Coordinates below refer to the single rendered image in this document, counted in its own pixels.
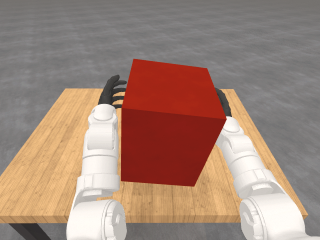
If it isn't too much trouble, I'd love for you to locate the robot left upper arm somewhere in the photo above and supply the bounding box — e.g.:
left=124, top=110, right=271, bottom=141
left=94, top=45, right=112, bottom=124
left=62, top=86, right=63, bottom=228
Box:
left=67, top=199, right=127, bottom=240

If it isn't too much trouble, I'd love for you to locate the robot right hand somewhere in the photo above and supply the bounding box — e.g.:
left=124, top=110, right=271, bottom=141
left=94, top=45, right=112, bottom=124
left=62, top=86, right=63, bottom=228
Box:
left=215, top=87, right=232, bottom=117

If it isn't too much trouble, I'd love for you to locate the left robot forearm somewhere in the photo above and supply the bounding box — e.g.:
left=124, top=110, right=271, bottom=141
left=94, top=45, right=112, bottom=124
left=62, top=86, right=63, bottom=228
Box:
left=66, top=104, right=120, bottom=239

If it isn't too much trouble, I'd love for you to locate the table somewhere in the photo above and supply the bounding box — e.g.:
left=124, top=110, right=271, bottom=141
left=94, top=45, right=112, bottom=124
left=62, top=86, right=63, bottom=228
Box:
left=0, top=88, right=308, bottom=240

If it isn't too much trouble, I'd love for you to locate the robot right upper arm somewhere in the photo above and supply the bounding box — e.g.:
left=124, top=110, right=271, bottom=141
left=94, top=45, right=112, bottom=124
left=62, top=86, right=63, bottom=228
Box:
left=239, top=193, right=320, bottom=240

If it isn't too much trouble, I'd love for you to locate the right robot forearm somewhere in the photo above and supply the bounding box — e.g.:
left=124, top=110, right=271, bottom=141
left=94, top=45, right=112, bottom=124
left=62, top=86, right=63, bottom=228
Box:
left=215, top=116, right=305, bottom=230

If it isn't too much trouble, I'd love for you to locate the robot left hand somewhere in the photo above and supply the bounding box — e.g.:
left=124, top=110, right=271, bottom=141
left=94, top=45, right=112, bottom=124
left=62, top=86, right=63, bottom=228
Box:
left=98, top=75, right=127, bottom=109

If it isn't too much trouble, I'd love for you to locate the carton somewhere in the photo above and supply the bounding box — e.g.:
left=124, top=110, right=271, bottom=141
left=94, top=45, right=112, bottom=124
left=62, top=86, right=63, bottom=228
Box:
left=121, top=59, right=227, bottom=187

